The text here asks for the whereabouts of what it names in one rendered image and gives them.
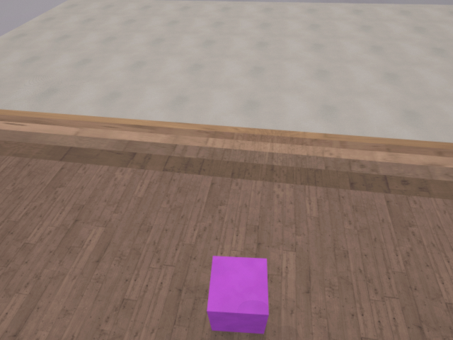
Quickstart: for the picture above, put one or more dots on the carton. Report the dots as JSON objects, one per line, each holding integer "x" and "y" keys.
{"x": 238, "y": 294}

